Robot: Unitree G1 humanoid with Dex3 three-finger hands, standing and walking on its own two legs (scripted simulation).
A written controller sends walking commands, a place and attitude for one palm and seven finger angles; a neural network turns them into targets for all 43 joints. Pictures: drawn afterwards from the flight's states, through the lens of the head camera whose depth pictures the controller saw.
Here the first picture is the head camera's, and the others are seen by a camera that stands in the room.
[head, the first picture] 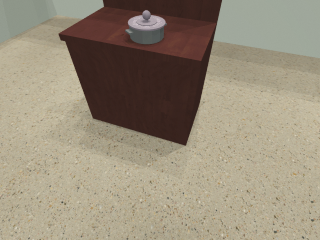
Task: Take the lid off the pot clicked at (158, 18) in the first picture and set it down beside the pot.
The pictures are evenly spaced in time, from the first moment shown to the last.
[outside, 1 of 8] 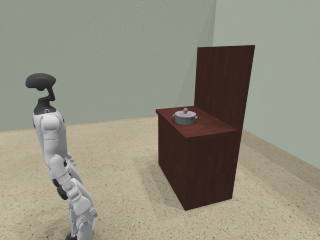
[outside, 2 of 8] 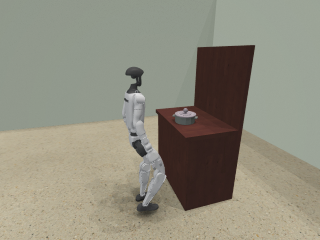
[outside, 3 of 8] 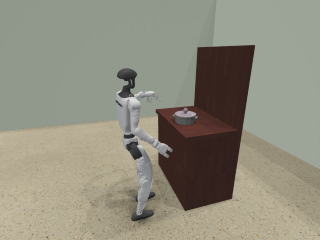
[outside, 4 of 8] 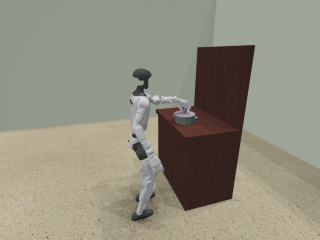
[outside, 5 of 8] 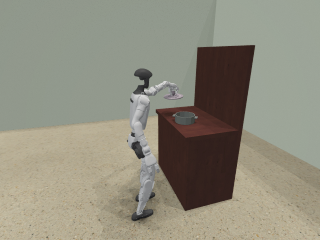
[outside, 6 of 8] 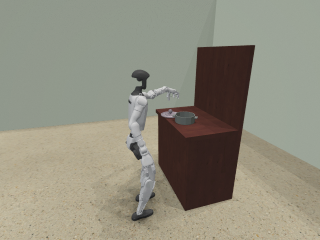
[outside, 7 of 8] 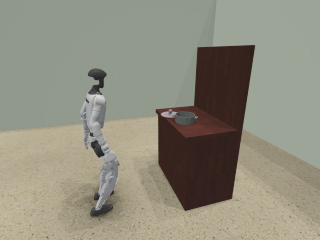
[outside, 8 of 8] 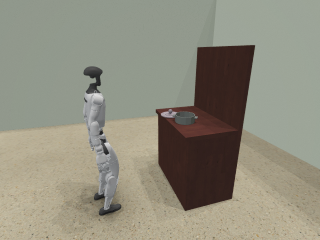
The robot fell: no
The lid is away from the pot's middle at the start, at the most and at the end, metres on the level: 0.00 0.25 0.23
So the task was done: yes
